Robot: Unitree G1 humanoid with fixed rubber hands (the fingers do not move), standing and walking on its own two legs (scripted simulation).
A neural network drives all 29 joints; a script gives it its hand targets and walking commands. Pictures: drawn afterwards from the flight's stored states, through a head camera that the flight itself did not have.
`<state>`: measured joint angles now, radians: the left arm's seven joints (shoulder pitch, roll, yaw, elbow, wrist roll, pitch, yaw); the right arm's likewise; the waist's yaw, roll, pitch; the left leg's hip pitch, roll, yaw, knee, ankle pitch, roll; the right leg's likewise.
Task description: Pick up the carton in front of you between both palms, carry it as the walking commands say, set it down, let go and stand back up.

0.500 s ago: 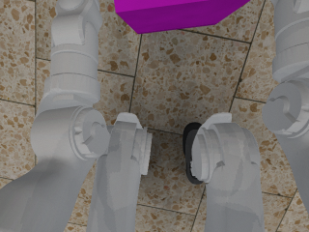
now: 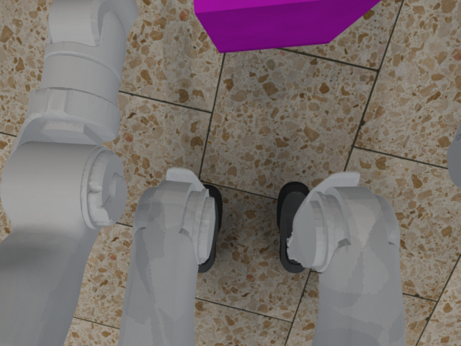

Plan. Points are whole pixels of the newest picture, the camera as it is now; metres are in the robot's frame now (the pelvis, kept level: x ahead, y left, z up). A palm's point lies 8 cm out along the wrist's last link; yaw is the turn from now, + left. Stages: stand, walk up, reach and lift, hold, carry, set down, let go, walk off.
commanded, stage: set down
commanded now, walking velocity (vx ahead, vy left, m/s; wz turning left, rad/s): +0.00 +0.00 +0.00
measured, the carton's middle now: out of the picture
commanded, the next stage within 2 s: let go in 0.84 s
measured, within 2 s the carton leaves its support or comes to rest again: neither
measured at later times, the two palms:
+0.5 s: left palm out of the picture +0.58 +0.14 +0.04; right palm out of the picture +0.60 -0.24 +0.04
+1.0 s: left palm out of the picture +0.55 +0.15 +0.18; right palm out of the picture +0.56 -0.25 +0.18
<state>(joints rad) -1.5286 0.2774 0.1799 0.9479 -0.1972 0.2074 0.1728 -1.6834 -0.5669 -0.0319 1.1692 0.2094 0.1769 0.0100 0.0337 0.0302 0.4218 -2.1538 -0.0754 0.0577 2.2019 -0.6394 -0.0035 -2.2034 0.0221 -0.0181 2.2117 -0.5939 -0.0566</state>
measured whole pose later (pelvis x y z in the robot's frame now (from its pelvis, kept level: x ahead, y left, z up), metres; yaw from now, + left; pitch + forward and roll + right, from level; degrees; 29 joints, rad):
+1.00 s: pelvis +0.05 +0.00 +0.28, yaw -2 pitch +46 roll +2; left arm -1.05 0.13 0.33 0.75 0.09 0.20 0.08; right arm -1.19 -0.35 -0.36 0.97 -0.11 0.18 0.06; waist 0.02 0.01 -0.05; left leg -1.52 -0.07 -0.03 1.08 -0.35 -0.01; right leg -1.55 0.06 0.03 1.09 -0.32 -0.03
